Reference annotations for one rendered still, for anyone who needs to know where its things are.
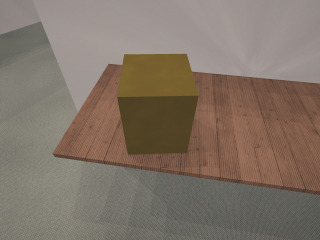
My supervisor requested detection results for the table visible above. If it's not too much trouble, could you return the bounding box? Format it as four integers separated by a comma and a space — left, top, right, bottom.
52, 64, 320, 195

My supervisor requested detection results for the carton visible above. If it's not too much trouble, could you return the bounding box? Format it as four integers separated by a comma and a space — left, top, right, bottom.
117, 54, 199, 155

